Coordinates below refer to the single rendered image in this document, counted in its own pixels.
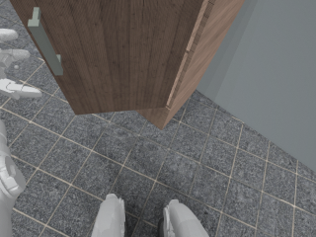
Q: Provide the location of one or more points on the handle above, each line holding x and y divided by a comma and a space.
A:
39, 34

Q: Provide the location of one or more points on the robot right shin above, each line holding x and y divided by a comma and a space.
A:
166, 233

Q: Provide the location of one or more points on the robot left forearm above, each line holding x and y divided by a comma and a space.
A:
4, 149

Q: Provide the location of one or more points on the left robot upper arm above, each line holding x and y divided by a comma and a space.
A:
12, 183

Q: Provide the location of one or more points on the right robot thigh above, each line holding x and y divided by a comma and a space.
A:
181, 220

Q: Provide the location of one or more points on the robot left hand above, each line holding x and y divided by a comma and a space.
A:
8, 87

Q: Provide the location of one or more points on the cupboard door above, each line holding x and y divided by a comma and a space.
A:
116, 55

